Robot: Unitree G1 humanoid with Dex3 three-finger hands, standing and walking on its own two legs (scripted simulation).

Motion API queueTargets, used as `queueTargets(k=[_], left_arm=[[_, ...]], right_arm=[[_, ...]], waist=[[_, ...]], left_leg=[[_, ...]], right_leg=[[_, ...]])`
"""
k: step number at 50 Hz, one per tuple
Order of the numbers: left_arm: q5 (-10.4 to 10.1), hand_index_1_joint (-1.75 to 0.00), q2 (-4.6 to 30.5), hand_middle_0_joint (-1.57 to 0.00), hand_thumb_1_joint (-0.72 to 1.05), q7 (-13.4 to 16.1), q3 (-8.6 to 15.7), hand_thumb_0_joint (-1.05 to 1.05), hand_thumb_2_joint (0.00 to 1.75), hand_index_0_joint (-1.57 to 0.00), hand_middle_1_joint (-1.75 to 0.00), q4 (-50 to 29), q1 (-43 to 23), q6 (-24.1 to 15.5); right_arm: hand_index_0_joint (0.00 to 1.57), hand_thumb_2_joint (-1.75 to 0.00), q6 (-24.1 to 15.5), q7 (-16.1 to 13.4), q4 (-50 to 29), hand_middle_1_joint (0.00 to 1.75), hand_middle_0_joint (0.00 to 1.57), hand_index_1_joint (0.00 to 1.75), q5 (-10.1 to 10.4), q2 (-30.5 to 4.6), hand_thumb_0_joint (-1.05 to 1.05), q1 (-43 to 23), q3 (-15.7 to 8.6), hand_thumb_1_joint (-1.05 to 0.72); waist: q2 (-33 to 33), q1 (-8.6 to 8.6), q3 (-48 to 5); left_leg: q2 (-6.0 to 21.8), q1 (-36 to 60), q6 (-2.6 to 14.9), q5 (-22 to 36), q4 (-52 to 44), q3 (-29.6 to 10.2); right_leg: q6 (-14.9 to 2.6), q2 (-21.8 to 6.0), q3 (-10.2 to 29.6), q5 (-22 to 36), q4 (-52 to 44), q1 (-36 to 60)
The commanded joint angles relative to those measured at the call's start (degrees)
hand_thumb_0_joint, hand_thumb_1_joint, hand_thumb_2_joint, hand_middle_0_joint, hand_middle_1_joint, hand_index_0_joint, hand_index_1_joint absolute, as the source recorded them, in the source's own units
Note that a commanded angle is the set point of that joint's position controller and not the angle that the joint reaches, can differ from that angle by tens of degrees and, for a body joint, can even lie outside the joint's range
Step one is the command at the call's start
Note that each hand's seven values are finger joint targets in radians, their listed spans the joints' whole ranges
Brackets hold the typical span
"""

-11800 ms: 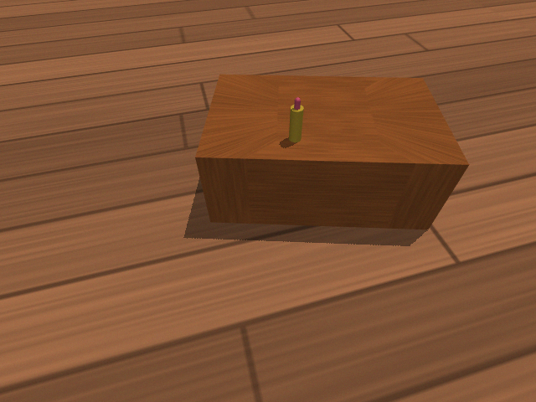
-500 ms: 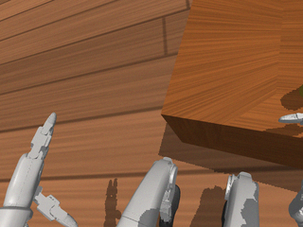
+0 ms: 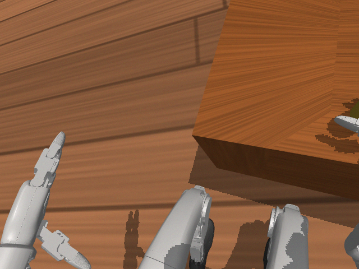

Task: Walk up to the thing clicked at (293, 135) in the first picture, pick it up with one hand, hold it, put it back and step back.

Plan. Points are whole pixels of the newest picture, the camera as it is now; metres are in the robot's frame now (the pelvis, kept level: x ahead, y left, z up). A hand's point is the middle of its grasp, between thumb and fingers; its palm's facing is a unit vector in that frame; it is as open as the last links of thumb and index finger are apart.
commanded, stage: close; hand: right
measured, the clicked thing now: out of the picture +0.50 -0.26 -0.02
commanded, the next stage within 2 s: settle in 0.16 s
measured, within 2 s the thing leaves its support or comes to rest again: leaves its support in 0.54 s
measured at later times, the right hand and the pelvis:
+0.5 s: hand out of the picture +0.49 -0.26 -0.05, palm faces +0.29 +0.96 +0.00, open 7.0 cm; pelvis +0.00 +0.00 +0.01, yaw +0 degrees
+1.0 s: hand out of the picture +0.50 -0.26 +0.01, palm faces +0.30 +0.95 +0.00, open 6.8 cm; pelvis +0.01 +0.00 +0.05, yaw +0 degrees
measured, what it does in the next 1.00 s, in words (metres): stands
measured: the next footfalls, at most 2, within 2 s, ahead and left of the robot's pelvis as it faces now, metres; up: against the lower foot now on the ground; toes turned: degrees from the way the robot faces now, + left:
none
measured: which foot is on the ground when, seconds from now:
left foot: down 0.00-1.00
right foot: down 0.00-1.00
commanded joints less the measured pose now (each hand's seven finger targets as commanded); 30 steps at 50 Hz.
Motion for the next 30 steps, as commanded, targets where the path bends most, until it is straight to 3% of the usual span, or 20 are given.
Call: queueTargets(k=[1, 4, 6, 8, 9, 11, 13, 16, 17, 22, 24, 26, 28, 30], left_arm=[[-0.5, -0.05, 10.1, -0.04, -0.55, 1.9, 9.0, 0.0, 0.05, -0.04, -0.05, -8.5, 2.3, -2.9], [-0.5, -0.05, 11.0, -0.04, -0.55, 2.1, 9.3, 0.0, 0.05, -0.04, -0.05, -11.7, 3.2, -2.6], [-0.5, -0.05, 11.9, -0.05, -0.55, 2.0, 10.6, 0.0, 0.05, -0.05, -0.05, -10.8, 3.7, -2.4], [-0.5, -0.05, 12.1, -0.05, -0.55, 1.8, 10.8, 0.0, 0.05, -0.05, -0.05, -12.0, 3.5, -2.6], [-0.4, -0.05, 11.9, -0.04, -0.55, 1.7, 10.9, 0.0, 0.05, -0.04, -0.05, -11.8, 3.8, -2.6], [-0.5, -0.05, 10.5, -0.04, -0.55, 1.4, 9.8, 0.0, 0.05, -0.04, -0.04, -9.6, 5.0, -2.6], [-0.8, -0.04, 8.8, -0.04, -0.54, 1.1, 8.2, 0.0, 0.05, -0.04, -0.04, -7.2, 5.2, -2.5], [-0.6, -0.06, 9.4, -0.06, -0.57, 1.3, 8.4, 0.0, 0.07, -0.05, -0.05, -10.1, 3.9, -2.9], [-0.4, -0.06, 8.5, -0.06, -0.57, 1.3, 7.1, 0.0, 0.07, -0.05, -0.05, -9.1, 4.5, -2.7], [-0.2, -0.07, 11.4, -0.06, -0.58, 2.2, 9.5, 0.0, 0.08, -0.05, -0.05, -9.1, 3.3, -2.5], [-0.1, -0.07, 9.7, -0.06, -0.58, 2.2, 8.0, 0.0, 0.08, -0.05, -0.05, -5.4, 4.3, -1.9], [-0.2, -0.06, 9.4, -0.06, -0.57, 2.3, 7.4, 0.0, 0.08, -0.05, -0.05, -4.3, 3.8, -1.8], [-0.1, -0.06, 9.5, -0.06, -0.57, 2.6, 7.1, 0.0, 0.08, -0.05, -0.05, -5.2, 2.7, -1.7], [0.1, -0.06, 8.7, -0.05, -0.56, 2.6, 5.8, 0.0, 0.07, -0.04, -0.05, -3.4, 2.7, -1.3]], right_arm=[[1.13, -0.69, -3.5, 0.2, -7.8, 0.92, 1.12, 0.93, 0.4, -12.5, 0.0, -18.2, 0.3, -0.04], [1.2, -0.75, -3.8, -0.7, -8.7, 0.98, 1.19, 0.99, -0.7, -15.9, 0.0, -19.9, -0.6, -0.15], [1.22, -0.81, -3.6, -0.8, -5.3, 1.03, 1.22, 1.03, -0.6, -15.6, 0.0, -18.2, -1.0, -0.24], [1.25, -0.88, -3.8, -0.5, -7.8, 1.09, 1.25, 1.09, -0.5, -16.6, 0.0, -18.2, -2.1, -0.29], [1.28, -0.94, -3.5, -0.2, -7.4, 1.14, 1.27, 1.14, -0.4, -15.2, 0.0, -17.4, -1.4, -0.32], [1.3, -1.0, -2.8, 0.4, -7.4, 1.19, 1.29, 1.2, 0.0, -13.6, 0.0, -16.5, -0.6, -0.34], [1.32, -1.02, -2.6, 0.7, -8.2, 1.22, 1.32, 1.22, 0.5, -14.5, 0.0, -15.5, -1.5, -0.36], [1.31, -1.18, -2.6, 0.9, -12.2, 1.31, 1.29, 1.31, 0.3, -15.2, 0.0, -17.1, -1.1, -0.4], [1.33, -1.22, -2.6, 0.8, -11.5, 1.34, 1.3, 1.34, 0.1, -15.0, 0.0, -17.6, -0.9, -0.43], [1.37, -1.31, -2.5, -0.2, -17.2, 1.42, 1.35, 1.42, 0.3, -17.7, 0.0, -19.7, -2.1, -0.5], [1.39, -1.33, -2.2, -0.4, -17.0, 1.44, 1.37, 1.44, 0.7, -14.6, 0.0, -20.9, -0.2, -0.52], [1.41, -1.34, -2.3, -0.7, -18.0, 1.46, 1.38, 1.46, 0.8, -14.0, 0.0, -22.7, 0.9, -0.52], [1.41, -1.32, -2.3, -1.4, -18.8, 1.45, 1.38, 1.45, 0.1, -15.7, 0.0, -23.3, 1.0, -0.5], [1.42, -1.34, -2.3, -1.5, -15.3, 1.46, 1.39, 1.46, -0.1, -13.0, 0.0, -22.5, 2.8, -0.51]], waist=[[-19.5, 0.68, -27.5], [-20.7, 0.76, -29.9], [-20.3, 1.04, -28.0], [-22.1, 0.21, -31.7], [-22.7, 0.33, -32.4], [-23.4, -0.47, -30.9], [-23.1, -2.03, -30.2], [-23.7, -1.79, -32.0], [-23.4, -2.03, -31.1], [-25.6, -2.59, -35.8], [-26.2, -2.22, -34.4], [-26.4, -2.13, -34.7], [-25.7, -2.28, -34.2], [-24.3, -1.55, -31.0]], left_leg=[[-1.9, 11.2, 2.54, 13.2, -10.7, 0.4], [-1.8, 12.4, 2.63, 13.0, -11.6, -0.1], [-1.8, 12.6, 2.64, 12.4, -11.8, 0.0], [-1.9, 13.7, 2.77, 14.0, -11.3, 0.2], [-2.1, 13.1, 2.74, 14.4, -11.3, 0.4], [-2.1, 12.4, 2.91, 14.5, -11.3, 0.5], [-2.1, 12.5, 2.96, 13.9, -10.9, 0.5], [-2.0, 13.5, 2.9, 13.6, -11.5, 0.2], [-2.0, 13.4, 2.93, 13.0, -11.6, 0.2], [-2.1, 15.2, 2.82, 15.2, -12.7, 0.4], [-2.1, 14.7, 2.88, 15.0, -13.5, 0.5], [-2.1, 14.5, 2.94, 14.2, -14.0, 0.6], [-2.0, 15.5, 2.83, 13.0, -15.1, 0.4], [-2.1, 15.0, 2.84, 12.4, -15.6, 0.6]], right_leg=[[-1.51, 1.2, -0.7, 10.6, -11.7, 27.1], [-1.44, 1.2, -0.9, 10.6, -12.4, 29.4], [-1.45, 1.4, -0.9, 9.5, -12.7, 28.1], [-1.3, 1.4, -0.9, 12.0, -13.0, 30.2], [-1.24, 1.3, -1.0, 13.1, -12.9, 31.7], [-1.14, 1.2, -0.9, 14.0, -13.1, 31.6], [-1.07, 1.3, -1.2, 13.0, -13.0, 29.9], [-1.0, 1.1, -1.2, 12.2, -13.5, 31.6], [-0.97, 1.2, -1.2, 11.4, -13.7, 30.5], [-0.83, 0.9, -0.8, 15.0, -15.0, 36.8], [-0.73, 1.0, -0.8, 15.3, -15.8, 37.5], [-0.63, 1.0, -0.6, 14.8, -16.7, 38.7], [-0.67, 1.0, -0.8, 12.7, -17.4, 39.1], [-0.51, 1.0, -0.6, 11.8, -18.3, 38.3]])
